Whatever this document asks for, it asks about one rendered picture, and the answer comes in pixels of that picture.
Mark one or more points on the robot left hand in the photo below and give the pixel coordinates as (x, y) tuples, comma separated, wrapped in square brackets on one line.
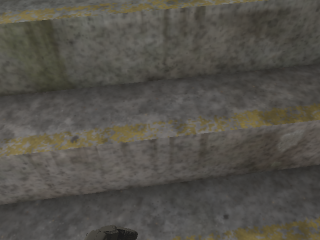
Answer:
[(112, 232)]

